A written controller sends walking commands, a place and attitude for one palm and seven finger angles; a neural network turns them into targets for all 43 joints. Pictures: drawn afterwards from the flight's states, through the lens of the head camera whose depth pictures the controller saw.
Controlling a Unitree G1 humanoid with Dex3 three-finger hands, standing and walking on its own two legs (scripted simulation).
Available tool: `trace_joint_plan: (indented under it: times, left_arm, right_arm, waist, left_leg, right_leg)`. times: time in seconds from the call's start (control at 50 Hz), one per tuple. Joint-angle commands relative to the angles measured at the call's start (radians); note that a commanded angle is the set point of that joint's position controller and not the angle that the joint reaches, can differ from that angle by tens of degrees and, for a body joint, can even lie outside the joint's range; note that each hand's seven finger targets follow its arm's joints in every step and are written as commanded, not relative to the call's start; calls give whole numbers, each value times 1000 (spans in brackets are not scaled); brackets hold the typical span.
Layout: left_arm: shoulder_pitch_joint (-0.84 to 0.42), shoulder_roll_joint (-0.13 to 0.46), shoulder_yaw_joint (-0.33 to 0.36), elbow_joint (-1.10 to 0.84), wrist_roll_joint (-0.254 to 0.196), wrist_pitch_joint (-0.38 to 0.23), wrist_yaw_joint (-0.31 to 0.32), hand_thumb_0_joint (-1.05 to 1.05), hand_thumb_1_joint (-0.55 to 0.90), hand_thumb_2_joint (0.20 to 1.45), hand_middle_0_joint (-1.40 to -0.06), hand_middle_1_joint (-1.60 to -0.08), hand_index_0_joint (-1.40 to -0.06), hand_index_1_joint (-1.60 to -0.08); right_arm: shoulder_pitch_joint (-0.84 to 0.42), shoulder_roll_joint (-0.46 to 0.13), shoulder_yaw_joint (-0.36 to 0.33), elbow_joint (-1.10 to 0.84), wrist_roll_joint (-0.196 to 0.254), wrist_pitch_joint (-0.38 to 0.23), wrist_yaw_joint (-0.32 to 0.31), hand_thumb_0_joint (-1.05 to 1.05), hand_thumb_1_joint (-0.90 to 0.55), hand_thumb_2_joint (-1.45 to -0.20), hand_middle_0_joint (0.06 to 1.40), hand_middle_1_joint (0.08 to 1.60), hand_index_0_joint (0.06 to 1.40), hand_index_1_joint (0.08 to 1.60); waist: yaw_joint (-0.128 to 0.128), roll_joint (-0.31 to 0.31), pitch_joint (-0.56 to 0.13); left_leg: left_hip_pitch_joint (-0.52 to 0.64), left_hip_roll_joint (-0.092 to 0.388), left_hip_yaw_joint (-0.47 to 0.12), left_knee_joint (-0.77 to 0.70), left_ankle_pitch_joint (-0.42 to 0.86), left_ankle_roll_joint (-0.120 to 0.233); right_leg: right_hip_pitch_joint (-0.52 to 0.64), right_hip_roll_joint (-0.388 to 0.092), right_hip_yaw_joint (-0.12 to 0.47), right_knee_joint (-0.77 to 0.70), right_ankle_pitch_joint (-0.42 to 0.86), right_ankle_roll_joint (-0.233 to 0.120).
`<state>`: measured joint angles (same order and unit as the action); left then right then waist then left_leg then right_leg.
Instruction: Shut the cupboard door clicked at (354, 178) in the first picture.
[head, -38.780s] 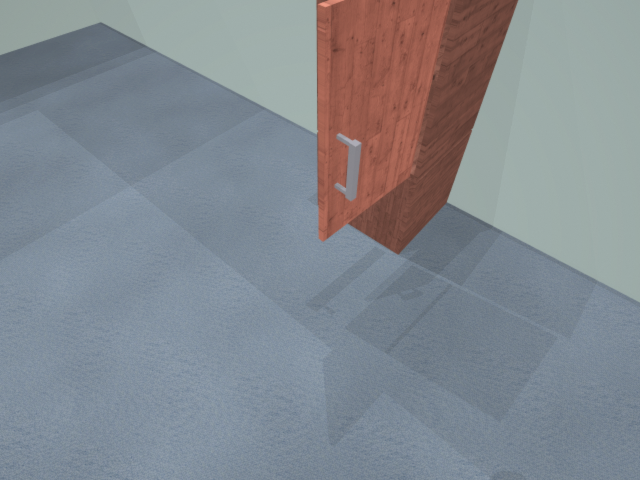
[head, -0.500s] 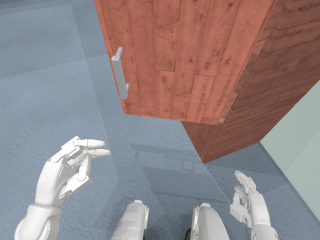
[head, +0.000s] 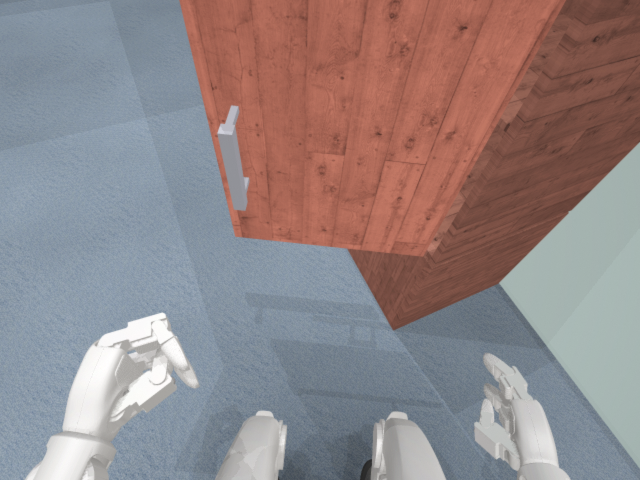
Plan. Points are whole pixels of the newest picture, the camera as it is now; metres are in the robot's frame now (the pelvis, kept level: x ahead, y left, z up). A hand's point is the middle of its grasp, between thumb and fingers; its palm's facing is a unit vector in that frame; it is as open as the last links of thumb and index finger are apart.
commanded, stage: raise the hand and make a fist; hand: left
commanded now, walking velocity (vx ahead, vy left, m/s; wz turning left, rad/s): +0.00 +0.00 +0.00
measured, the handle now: (237, 162) +0.53 +0.17 +0.03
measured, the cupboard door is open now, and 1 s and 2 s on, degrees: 60 60 60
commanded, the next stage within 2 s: bring the fist close to the handle in 0.78 s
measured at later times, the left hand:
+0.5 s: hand (175, 356) +0.24 +0.17 +0.05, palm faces -0.03 -1.00 -0.05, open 3.1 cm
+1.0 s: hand (178, 360) +0.24 +0.17 +0.05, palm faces -0.04 -1.00 -0.05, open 3.1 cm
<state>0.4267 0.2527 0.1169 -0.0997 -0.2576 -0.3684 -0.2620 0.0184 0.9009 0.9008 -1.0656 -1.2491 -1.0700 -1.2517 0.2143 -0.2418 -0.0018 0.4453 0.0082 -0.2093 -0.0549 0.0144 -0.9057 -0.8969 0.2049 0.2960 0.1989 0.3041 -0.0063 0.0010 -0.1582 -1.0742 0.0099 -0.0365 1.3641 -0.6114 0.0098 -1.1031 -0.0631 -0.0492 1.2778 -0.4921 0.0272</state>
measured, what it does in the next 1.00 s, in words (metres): stands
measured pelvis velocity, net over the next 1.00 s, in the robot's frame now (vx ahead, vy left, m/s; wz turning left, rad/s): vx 0.01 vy -0.02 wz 0.01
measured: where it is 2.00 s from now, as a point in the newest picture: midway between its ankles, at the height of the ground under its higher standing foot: outside the picture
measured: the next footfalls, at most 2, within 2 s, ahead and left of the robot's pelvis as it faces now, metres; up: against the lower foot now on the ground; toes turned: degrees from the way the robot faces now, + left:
none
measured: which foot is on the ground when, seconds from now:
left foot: down 0.00-1.00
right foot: down 0.00-1.00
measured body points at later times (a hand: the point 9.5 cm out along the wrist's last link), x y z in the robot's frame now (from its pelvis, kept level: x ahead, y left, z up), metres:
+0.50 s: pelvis +0.01 -0.02 +0.00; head +0.10 -0.01 +0.44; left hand +0.23 +0.23 +0.06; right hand +0.20 -0.25 -0.08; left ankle +0.02 +0.11 -0.61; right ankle +0.06 -0.15 -0.61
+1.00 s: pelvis +0.01 -0.02 +0.00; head +0.09 -0.01 +0.44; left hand +0.23 +0.22 +0.06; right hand +0.20 -0.25 -0.07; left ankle +0.02 +0.11 -0.61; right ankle +0.06 -0.15 -0.61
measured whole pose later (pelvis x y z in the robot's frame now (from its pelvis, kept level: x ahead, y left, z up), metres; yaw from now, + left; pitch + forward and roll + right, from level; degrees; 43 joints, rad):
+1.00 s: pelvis +0.01 -0.02 +0.00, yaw +0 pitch +19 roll -2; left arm 0.35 0.25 0.16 -0.04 -0.29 -0.42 -0.29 0.02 0.90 0.90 -1.30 -1.50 -1.30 -1.50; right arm 0.23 -0.25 0.01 0.45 0.01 -0.17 -0.06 0.01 -0.91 -0.90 0.21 0.30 0.20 0.30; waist 0.00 0.02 -0.18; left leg -1.08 0.02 -0.06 1.38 -0.62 -0.02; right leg -1.12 -0.05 -0.07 1.31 -0.52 0.01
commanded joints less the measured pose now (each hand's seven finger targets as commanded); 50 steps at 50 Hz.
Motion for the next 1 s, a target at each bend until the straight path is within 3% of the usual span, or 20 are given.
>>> trace_joint_plan:
  times: [0.0, 0.1, 0.14, 0.2, 0.22, 0.3, 0.34, 0.4, 0.46, 0.5, 0.56, 0.62, 0.66, 0.74, 0.82, 0.86, 0.92, 0.98]
  left_arm:
    - [5, 80, 112, -269, -41, -106, 46, 0, 900, 900, -1245, -1440, -1245, -1440]
    - [-9, 36, 16, -133, -2, -58, -16, 0, 900, 900, -1300, -1500, -1300, -1500]
    - [-40, 76, 38, -152, -2, -45, -44, 0, 900, 900, -1300, -1500, -1300, -1500]
    - [-80, 147, 124, -205, -28, -53, -50, 0, 900, 900, -1300, -1500, -1300, -1500]
    - [-78, 151, 143, -237, -37, -65, -47, 0, 900, 900, -1300, -1500, -1300, -1500]
    - [-48, 138, 178, -239, -65, -106, -18, 0, 900, 900, -1300, -1500, -1300, -1500]
    - [-25, 94, 139, -198, -62, -102, -21, 0, 900, 900, -1300, -1500, -1300, -1500]
    - [-7, 64, 89, -122, -50, -61, -46, 0, 900, 900, -1300, -1500, -1300, -1500]
    - [-31, 98, 95, -132, -48, -34, -70, 0, 900, 900, -1300, -1500, -1300, -1500]
    - [-50, 134, 137, -157, -58, -42, -67, 0, 900, 900, -1300, -1500, -1300, -1500]
    - [-66, 140, 167, -215, -70, -91, -42, 0, 900, 900, -1300, -1500, -1300, -1500]
    - [-57, 123, 166, -204, -71, -128, -16, 0, 900, 900, -1300, -1500, -1300, -1500]
    - [-34, 92, 133, -148, -62, -124, -18, 0, 900, 900, -1300, -1500, -1300, -1500]
    - [-24, 87, 92, -110, -51, -83, -56, 0, 900, 900, -1300, -1500, -1300, -1500]
    - [-61, 132, 125, -181, -54, -76, -61, 0, 900, 900, -1300, -1500, -1300, -1500]
    - [-70, 138, 146, -201, -62, -92, -45, 0, 900, 900, -1300, -1500, -1300, -1500]
    - [-220, 115, 118, -181, -54, -125, -15, 0, 900, 900, -1300, -1500, -1300, -1500]
    - [-283, 77, 77, -74, -38, -125, -14, 0, 900, 900, -1300, -1500, -1300, -1500]
  right_arm:
    - [-8, -117, -53, -140, -7, -29, 2, 0, -900, -900, 200, 300, 200, 300]
    - [2, -138, -52, -138, 0, -11, 6, 0, -900, -900, 200, 300, 200, 300]
    - [2, -146, -54, -146, 4, -13, 2, 0, -900, -900, 200, 300, 200, 300]
    - [-5, -139, -51, -152, 0, -14, -8, 0, -900, -900, 200, 300, 200, 300]
    - [-6, -134, -51, -154, -1, -14, -7, 0, -900, -900, 200, 300, 200, 300]
    - [-7, -116, -49, -143, -6, -13, -5, 0, -900, -900, 200, 300, 200, 300]
    - [-5, -116, -52, -136, -4, -9, 1, 0, -900, -900, 200, 300, 200, 300]
    - [0, -128, -55, -140, 4, -1, 3, 0, -900, -900, 200, 300, 200, 300]
    - [0, -136, -60, -147, 12, -2, -4, 0, -900, -900, 200, 300, 200, 300]
    - [-2, -132, -60, -151, 11, -3, -11, 0, -900, -900, 200, 300, 200, 300]
    - [-4, -120, -59, -149, 5, -9, -14, 0, -900, -900, 200, 300, 200, 300]
    - [-10, -113, -56, -138, 0, -10, -11, 0, -900, -900, 200, 300, 200, 300]
    - [-5, -116, -57, -134, 2, -3, -5, 0, -900, -900, 200, 300, 200, 300]
    - [-4, -128, -60, -143, 12, 5, -6, 0, -900, -900, 200, 300, 200, 300]
    - [-7, -130, -58, -156, 10, 5, -13, 0, -900, -900, 200, 300, 200, 300]
    - [-8, -124, -54, -155, 6, 5, -13, 0, -900, -900, 200, 300, 200, 300]
    - [-9, -131, -43, -133, -4, -4, -16, 0, -900, -900, 200, 300, 200, 300]
    - [5, -144, -41, -111, -3, -11, -17, 0, -900, -900, 200, 300, 200, 300]
  waist:
    - [34, 101, -282]
    - [-24, 27, -169]
    - [-18, 38, -198]
    - [9, 52, -251]
    - [22, 69, -293]
    - [38, 71, -310]
    - [24, 69, -296]
    - [2, 19, -245]
    - [-3, -11, -258]
    - [8, -27, -267]
    - [24, -3, -302]
    - [27, 24, -284]
    - [12, 6, -240]
    - [-3, -2, -223]
    - [7, 20, -261]
    - [14, 41, -247]
    - [-18, 39, -212]
    - [-42, 16, -187]
  left_leg:
    - [183, -24, -30, -275, 310, -20]
    - [117, -20, -29, -260, 220, -10]
    - [120, -22, -22, -255, 206, -8]
    - [121, -26, -13, -239, 243, -3]
    - [140, -26, -9, -236, 268, -5]
    - [140, -26, -5, -220, 336, -8]
    - [134, -25, 0, -216, 332, -12]
    - [91, -27, 1, -221, 273, -4]
    - [67, -28, 8, -211, 235, 2]
    - [51, -29, 13, -199, 240, 4]
    - [75, -28, 15, -196, 264, 2]
    - [59, -30, 17, -190, 256, -1]
    - [47, -29, 18, -194, 217, -2]
    - [33, -29, 23, -198, 181, 3]
    - [65, -28, 17, -209, 196, 7]
    - [76, -29, 10, -220, 195, 2]
    - [57, -27, -2, -201, 154, 3]
    - [35, -26, -7, -194, 100, 3]
  right_leg:
    - [243, 78, -47, -116, 135, -63]
    - [200, 76, -40, -150, 82, -57]
    - [210, 71, -29, -156, 76, -56]
    - [254, 75, -15, -148, 103, -62]
    - [273, 71, -12, -141, 126, -63]
    - [293, 77, -17, -117, 191, -63]
    - [279, 72, -17, -118, 198, -58]
    - [273, 71, -10, -148, 138, -54]
    - [296, 60, 23, -178, 99, -47]
    - [326, 59, 42, -186, 86, -49]
    - [329, 57, 39, -163, 120, -50]
    - [317, 56, 44, -160, 102, -52]
    - [286, 57, 39, -173, 52, -50]
    - [289, 51, 60, -208, 1, -46]
    - [295, 57, 49, -193, 26, -50]
    - [282, 61, 31, -182, 28, -54]
    - [208, 65, 18, -163, -13, -52]
    - [152, 66, 8, -159, -54, -50]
